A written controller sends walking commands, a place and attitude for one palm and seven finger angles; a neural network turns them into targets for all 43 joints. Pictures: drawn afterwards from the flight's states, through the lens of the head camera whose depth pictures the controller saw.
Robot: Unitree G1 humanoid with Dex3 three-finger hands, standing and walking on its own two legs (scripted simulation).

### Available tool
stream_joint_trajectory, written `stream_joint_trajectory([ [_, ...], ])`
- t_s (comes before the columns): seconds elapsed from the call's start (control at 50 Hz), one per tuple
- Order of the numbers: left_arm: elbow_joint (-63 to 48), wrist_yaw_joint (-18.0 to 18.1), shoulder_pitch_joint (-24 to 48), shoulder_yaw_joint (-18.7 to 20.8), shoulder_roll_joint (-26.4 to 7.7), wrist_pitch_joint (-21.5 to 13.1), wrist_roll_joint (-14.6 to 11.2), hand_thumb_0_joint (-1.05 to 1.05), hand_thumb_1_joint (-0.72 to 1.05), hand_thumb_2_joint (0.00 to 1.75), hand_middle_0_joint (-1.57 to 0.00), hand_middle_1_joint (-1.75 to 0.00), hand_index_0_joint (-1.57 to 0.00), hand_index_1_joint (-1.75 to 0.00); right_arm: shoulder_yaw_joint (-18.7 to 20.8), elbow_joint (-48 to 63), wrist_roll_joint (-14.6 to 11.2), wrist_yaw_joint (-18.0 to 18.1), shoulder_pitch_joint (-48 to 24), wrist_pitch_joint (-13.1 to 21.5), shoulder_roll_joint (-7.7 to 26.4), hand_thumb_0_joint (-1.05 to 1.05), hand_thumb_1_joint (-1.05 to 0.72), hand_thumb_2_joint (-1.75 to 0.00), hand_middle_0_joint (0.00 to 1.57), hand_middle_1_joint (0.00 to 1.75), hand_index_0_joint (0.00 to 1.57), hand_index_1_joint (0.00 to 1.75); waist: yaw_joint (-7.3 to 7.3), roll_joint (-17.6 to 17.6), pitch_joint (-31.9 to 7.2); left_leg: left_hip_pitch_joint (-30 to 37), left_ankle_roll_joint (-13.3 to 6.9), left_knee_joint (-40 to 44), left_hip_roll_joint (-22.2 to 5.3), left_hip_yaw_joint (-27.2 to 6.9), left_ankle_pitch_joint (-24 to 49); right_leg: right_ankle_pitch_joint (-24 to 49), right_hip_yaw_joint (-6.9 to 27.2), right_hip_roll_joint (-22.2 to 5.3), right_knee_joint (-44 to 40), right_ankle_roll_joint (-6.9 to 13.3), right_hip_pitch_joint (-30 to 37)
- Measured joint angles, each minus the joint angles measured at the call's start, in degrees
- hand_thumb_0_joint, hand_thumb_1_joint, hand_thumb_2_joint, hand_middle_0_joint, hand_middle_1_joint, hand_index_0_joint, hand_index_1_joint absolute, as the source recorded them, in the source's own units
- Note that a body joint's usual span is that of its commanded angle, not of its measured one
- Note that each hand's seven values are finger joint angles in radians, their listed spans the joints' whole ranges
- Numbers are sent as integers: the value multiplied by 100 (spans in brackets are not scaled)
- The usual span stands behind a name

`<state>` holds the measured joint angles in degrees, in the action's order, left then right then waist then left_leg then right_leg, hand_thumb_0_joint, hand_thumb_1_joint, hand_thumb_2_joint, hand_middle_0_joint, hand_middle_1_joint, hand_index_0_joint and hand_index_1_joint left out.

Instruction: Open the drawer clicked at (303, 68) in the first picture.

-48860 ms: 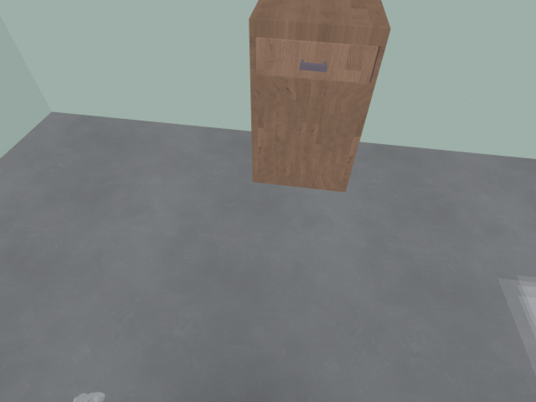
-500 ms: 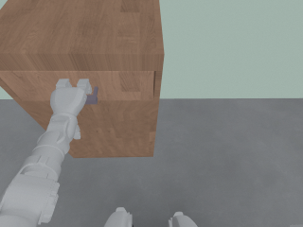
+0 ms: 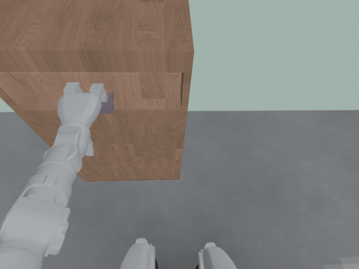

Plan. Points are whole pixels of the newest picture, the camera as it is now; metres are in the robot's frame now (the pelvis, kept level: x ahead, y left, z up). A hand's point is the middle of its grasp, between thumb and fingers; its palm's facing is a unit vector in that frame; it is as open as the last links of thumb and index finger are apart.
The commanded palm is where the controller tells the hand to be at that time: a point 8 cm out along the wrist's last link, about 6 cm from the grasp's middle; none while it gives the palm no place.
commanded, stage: lower the fingers behind the handle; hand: left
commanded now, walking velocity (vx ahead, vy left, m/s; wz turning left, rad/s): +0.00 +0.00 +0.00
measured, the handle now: (93, 101) +0.53 +0.22 +0.01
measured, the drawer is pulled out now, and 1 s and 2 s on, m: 0.00 0.00 0.00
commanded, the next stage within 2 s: lift the fingers back up to retry in 0.08 s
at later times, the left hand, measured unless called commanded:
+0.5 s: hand (89, 121) +0.46 +0.22 +0.01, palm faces -0.07 -0.03 -1.00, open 13.9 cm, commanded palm +0.44 +0.21 +0.08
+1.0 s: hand (80, 110) +0.45 +0.22 +0.06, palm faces -0.13 -0.07 -0.99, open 13.9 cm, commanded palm +0.44 +0.22 +0.12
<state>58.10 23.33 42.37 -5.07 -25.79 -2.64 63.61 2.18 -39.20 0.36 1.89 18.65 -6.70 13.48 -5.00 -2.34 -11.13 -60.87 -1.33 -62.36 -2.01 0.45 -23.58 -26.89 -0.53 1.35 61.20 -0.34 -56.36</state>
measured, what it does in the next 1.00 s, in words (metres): rises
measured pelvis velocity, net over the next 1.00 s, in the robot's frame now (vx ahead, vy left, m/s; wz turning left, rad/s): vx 0.06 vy -0.01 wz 0.01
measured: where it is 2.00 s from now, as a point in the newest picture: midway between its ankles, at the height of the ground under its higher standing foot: outside the picture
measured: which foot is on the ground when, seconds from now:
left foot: down 0.00-1.00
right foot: down 0.00-1.00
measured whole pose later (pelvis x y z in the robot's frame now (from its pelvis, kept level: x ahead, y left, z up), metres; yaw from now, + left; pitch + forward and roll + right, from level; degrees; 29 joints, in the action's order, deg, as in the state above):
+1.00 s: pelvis +0.06 -0.01 +0.05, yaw +1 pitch +14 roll -1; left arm 45.3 12.8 28.9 -5.2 -23.6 -1.0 58.3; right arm 3.3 -37.6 -0.6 1.9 14.2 -9.8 14.0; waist -2.4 -2.8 -8.6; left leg -37.1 -0.4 -44.3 -1.5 0.9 -21.3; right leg -24.2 -0.1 1.0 42.8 0.3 -32.7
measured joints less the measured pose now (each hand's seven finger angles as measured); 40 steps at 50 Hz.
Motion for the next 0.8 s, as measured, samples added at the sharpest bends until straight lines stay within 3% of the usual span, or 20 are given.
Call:
stream_joint_trajectory([
  [0.22, -20, 234, -43, -6, 130, 80, 38, 0, -49, 30, -21, -128, -32, -121, 38, -90, 32, -49, -24, -1, 4, 0, -91, -90, 20, 30, 20, 30, 16, -10, 4, -65, -11, -41, 13, -6, -11, -11, -4, -12, 31, -12, -55],
  [0.38, -158, 21, -281, 46, 121, 153, -52, 0, -49, 30, -21, -124, -32, -117, 53, -61, 22, -22, -93, -45, -39, 0, -91, -90, 20, 30, 20, 30, -32, -46, 120, 335, -6, 272, -14, 26, 44, 90, 30, 18, -322, -15, 339],
  [0.68, -886, -171, -1250, 330, 88, -255, -146, 0, -49, 30, -24, -118, -35, -107, 194, -125, 74, 6, -54, -15, 4, 0, -91, -90, 20, 30, 20, 30, -14, -75, 257, 1257, 38, 934, -38, 80, 20, 133, 88, 46, -1049, 18, 1257],
  [0.74, -1453, 8, -1511, 395, 156, -339, -253, 0, -49, 30, -26, -118, -35, -109, 237, -137, 79, -5, -67, -33, 16, 0, -91, -90, 20, 30, 20, 30, 62, -84, 258, 1451, 50, 1055, -31, 76, 8, 124, 84, 40, -1180, 26, 1458],
  [0.8, -1684, 197, -1497, 307, 229, -118, -240, 0, -49, 30, -29, -119, -34, -112, 247, -194, 47, -72, -142, -108, 44, 1, -91, -90, 20, 30, 20, 30, 156, -110, 221, 1660, 62, 1193, -8, 45, 20, 127, 52, 22, -1328, 36, 1686],
])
